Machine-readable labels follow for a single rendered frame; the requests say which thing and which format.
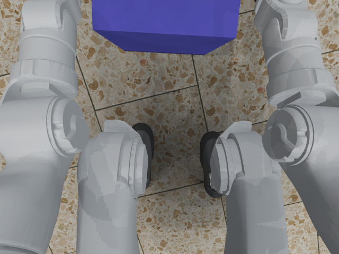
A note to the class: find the carton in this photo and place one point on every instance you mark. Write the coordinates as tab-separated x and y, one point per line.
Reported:
191	27

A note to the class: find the left robot upper arm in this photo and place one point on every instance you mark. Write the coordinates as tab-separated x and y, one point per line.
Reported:
38	139

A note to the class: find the robot thigh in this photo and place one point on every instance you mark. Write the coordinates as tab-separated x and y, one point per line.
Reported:
256	220
106	214

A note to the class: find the right robot forearm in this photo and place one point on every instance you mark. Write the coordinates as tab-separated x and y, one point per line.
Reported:
293	55

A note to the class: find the left robot forearm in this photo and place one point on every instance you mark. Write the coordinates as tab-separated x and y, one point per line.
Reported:
47	51

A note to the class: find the robot left thigh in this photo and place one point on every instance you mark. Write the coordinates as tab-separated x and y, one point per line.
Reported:
106	214

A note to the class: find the robot right thigh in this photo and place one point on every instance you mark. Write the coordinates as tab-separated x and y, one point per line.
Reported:
256	220

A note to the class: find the right robot upper arm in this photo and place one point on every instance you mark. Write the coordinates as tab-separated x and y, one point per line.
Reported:
304	140

